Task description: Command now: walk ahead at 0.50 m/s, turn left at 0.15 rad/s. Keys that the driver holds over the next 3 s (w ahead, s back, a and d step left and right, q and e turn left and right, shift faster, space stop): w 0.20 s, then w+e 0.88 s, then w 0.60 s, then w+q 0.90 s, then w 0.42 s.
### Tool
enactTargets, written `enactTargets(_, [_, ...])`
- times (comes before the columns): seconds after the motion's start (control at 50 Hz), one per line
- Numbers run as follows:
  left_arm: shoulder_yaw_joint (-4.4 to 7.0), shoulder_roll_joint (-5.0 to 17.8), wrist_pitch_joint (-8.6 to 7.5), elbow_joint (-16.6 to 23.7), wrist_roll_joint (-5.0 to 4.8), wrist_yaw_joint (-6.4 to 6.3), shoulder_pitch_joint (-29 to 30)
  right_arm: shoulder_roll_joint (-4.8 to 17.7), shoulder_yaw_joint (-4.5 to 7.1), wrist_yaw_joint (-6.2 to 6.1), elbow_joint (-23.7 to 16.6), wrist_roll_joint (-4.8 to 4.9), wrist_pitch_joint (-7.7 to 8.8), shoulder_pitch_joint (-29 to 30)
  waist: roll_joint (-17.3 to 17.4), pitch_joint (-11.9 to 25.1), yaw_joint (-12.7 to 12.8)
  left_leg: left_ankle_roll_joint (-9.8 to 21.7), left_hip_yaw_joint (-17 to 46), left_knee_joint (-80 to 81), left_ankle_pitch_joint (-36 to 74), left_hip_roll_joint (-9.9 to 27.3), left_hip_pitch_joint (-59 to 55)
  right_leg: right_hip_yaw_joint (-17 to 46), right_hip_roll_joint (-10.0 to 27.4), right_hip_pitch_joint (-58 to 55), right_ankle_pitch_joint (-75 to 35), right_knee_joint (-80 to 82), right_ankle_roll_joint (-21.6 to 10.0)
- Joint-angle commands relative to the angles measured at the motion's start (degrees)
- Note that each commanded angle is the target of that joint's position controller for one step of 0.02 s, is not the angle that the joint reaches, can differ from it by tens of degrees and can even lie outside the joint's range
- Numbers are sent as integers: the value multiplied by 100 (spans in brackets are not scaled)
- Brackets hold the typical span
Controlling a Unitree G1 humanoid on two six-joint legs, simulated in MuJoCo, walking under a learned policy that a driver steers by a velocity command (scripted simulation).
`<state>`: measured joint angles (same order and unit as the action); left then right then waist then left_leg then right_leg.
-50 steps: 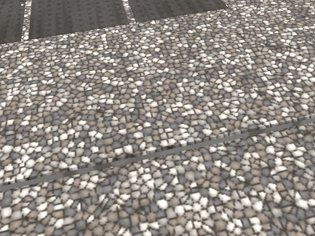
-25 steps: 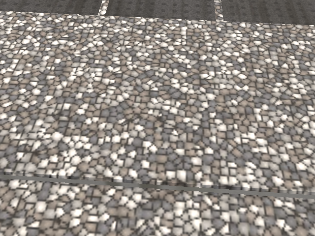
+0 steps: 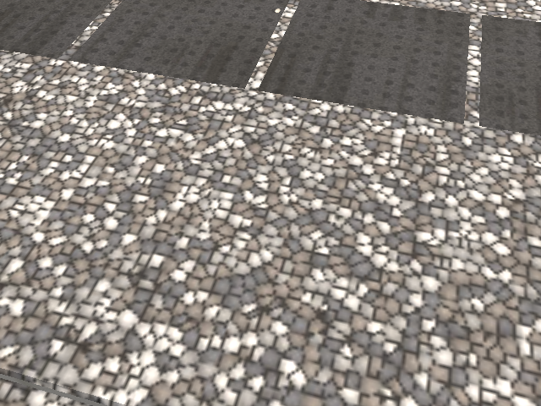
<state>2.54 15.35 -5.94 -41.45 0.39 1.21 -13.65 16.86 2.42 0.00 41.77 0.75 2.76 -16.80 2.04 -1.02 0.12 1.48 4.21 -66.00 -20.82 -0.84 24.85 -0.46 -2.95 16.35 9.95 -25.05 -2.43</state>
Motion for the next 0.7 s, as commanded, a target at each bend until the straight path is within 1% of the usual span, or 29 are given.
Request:
enactTargets(0.02, [130,611,-60,196,-23,-13,-191,370,116,25,-504,-24,117,205,-761,139,44,-98,45,373,332,550,1251,1766,1488,-1086,-632,1398,-1023])
enactTargets(0.08, [199,875,-43,62,-85,-46,-292,180,22,32,-650,-84,127,656,-677,34,123,-237,-135,1361,815,617,1274,1282,1472,-942,-1289,1603,-1104])
enactTargets(0.12, [215,958,5,-4,-101,-62,-371,99,-20,66,-699,-74,152,1000,-649,8,236,-264,-224,2115,1457,572,1075,967,1366,-905,-1441,1633,-1004])
enactTargets(0.16, [210,986,59,-96,-119,-60,-555,55,-48,102,-710,-44,152,1259,-699,2,356,-282,-367,2601,1925,437,745,747,1313,-877,-1402,1583,-919])
enactTargets(0.22, [201,1012,159,-249,-172,-74,-880,118,-34,162,-877,-3,157,1729,-690,-141,491,-187,-350,3011,1973,343,708,926,1529,-1181,-1380,1421,-864])
enactTargets(0.24, [202,1030,200,-281,-178,-84,-921,152,-19,192,-941,-1,179,1829,-663,-202,461,-136,-314,3183,1860,309,692,1023,1607,-1292,-1435,1324,-829])
enactTargets(0.26, [159,901,269,-319,-192,-82,-1145,242,12,208,-1014,-11,215,2052,-423,-205,551,-107,-547,3457,1245,125,717,1076,1471,-1582,-1570,1154,-810])
enactTargets(0.28, [128,889,319,-401,-160,-94,-1328,278,54,232,-1017,-7,272,2049,-474,-53,510,-48,-593,3800,1271,-28,203,1139,1407,-1748,-2427,766,-725])
enactTargets(0.3, [155,1088,369,-444,-185,-120,-1274,366,134,221,-909,-33,309,1653,-561,272,187,35,-764,4352,1442,-246,-669,1025,1249,-1741,-3521,117,-583])
enactTargets(0.32, [191,1286,370,-384,-188,-151,-1043,593,239,183,-696,-77,312,751,-719,810,-318,168,-547,4427,1854,11,-2126,894,1115,-1145,-3886,-800,-399])
enactTargets(0.34, [74,939,284,-103,-18,-154,-643,1098,387,86,-467,-148,271,-576,-306,1770,-928,544,501,3902,3035,1212,-4301,701,770,404,-2148,-2475,-107])
enactTargets(0.36, [-138,164,120,-61,-20,-115,-1408,1481,460,38,-301,-140,134,-889,1284,2377,-598,1513,2384,3735,4367,2860,-5809,370,118,2572,2462,-4095,267])
enactTargets(0.38, [7,698,58,-180,-245,-135,-1099,1007,412,-7,-216,-170,47,-1204,537,2190,-983,1639,2514,4028,3459,2764,-5242,828,362,3038,2535,-4931,383])
enactTargets(0.4, [66,793,78,-48,-354,-134,-628,722,321,-31,-148,-178,24,-957,505,1338,-893,1391,1770,4242,2923,2438,-4640,625,564,3438,2236,-5218,396])
enactTargets(0.42, [61,707,131,39,-290,-148,-319,487,239,-23,-135,-149,24,-507,405,808,-709,1186,1277,4555,2412,2107,-3824,421,772,3416,1867,-5131,413])
enactTargets(0.44, [64,598,222,74,-202,-154,-202,328,180,8,-105,-153,25,-203,575,326,-540,1116,1031,4900,2013,1959,-3066,309,834,3311,1703,-5356,441])
enactTargets(0.46, [51,419,335,87,-221,-151,-313,243,150,27,-62,-157,63,62,723,-26,-279,1051,749,5292,1727,1868,-2358,346,912,3099,1599,-5540,457])
enactTargets(0.48, [8,189,440,92,-242,-157,-421,191,151,45,29,-162,89,191,805,-213,-116,1031,573,5518,1664,1890,-1941,276,882,3131,1643,-6097,479])
enactTargets(0.5, [-1,102,520,147,-259,-180,-459,171,153,49,87,-144,139,266,659,-327,2,1016,387,5667,1662,1931,-1705,335,901,3288,1581,-6466,489])
enactTargets(0.52, [-2,92,563,247,-258,-204,-366,173,156,33,148,-142,172,323,503,-424,81,986,150,5772,1662,1922,-1588,428,904,3533,1398,-6615,487])
enactTargets(0.54, [-24,82,576,418,-226,-207,-226,195,154,9,197,-142,168,418,411,-495,198,897,-140,5809,1587,1845,-1432,486,962,3695,1192,-6435,474])
enactTargets(0.56, [-31,124,556,571,-186,-192,-27,193,144,-31,230,-153,177,492,345,-564,250,828,-457,5901,1738,1697,-1273,448,981,3663,837,-6006,465])
enactTargets(0.58, [-97,71,539,756,-131,-138,126,349,163,-75,201,-166,172,657,298,-515,327,743,-900,5942,1929,1477,-1007,268,1044,3243,479,-5065,437])
enactTargets(0.6, [-112,66,520,841,-104,-79,319,431,189,-115,211,-187,171,646,238,-444,266,664,-1248,5974,2055,1245,-803,40,985,2605,132,-4195,401])
enactTargets(0.62, [-135,-7,499,884,-78,-19,512,589,229,-132,238,-187,204,453,227,-305,94,708,-1313,6021,2469,1337,-896,-184,913,2198,13,-3765,323])
enactTargets(0.64, [-142,-31,496,976,-68,32,621,815,285,-141,314,-147,218,241,224,-230,39,792,-1243,6019,3160,1609,-1228,-288,893,2119,121,-3593,219])
enactTargets(0.66, [-123,21,497,1033,-90,74,606,964,321,-144,362,-76,188,180,200,-150,89,780,-1278,5815,4043,1753,-1710,-357,840,2137,332,-3341,71])
enactTargets(0.68, [-80,118,496,1064,-102,99,571,1043,342,-144,376,-17,137,127,206,4,119,721,-1362,5430,5236,1805,-2204,-504,689,2067,498,-3069,-82])
enactTargets(0.7, [-15,225,509,1079,-95,114,478,1109,361,-150,391,28,75,48,319,218,176,653,-1434,4923,6526,1836,-2616,-713,450,1870,690,-2879,-219])
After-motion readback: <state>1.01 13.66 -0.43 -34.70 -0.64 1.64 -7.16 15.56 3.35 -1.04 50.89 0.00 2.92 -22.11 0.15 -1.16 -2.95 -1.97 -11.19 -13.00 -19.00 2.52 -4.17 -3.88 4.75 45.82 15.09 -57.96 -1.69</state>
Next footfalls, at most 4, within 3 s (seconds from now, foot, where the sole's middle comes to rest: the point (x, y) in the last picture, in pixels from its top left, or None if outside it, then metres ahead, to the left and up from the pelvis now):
0.34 left None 0.28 0.17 -0.78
0.76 right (345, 381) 0.53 -0.13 -0.73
1.26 left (299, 265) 0.86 -0.03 -0.73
1.78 right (421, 225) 0.99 -0.39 -0.73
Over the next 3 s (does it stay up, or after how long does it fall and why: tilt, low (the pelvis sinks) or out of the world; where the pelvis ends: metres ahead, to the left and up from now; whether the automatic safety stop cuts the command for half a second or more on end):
stays up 1.56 -0.40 0.05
